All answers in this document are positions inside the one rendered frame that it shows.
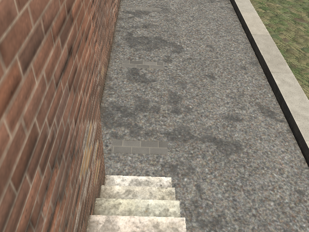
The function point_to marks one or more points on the stairs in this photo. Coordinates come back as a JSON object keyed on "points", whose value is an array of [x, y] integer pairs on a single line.
{"points": [[136, 204]]}

